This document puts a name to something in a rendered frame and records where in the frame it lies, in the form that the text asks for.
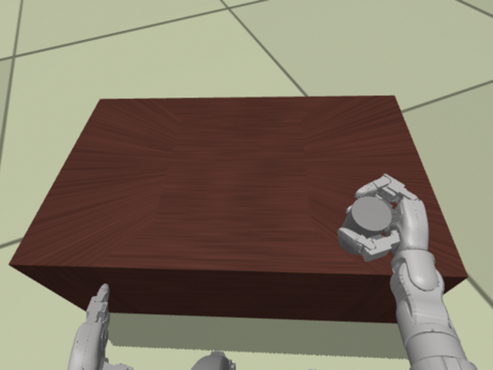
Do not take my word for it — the right robot arm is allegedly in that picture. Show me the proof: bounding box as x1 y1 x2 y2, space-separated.
390 248 477 370

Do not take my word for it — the left robot hand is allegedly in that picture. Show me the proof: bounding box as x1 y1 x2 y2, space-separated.
68 284 133 370

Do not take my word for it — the right robot hand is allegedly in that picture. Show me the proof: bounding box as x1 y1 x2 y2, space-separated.
337 174 429 262

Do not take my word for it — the can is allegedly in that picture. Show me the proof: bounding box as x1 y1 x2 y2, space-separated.
338 197 391 254

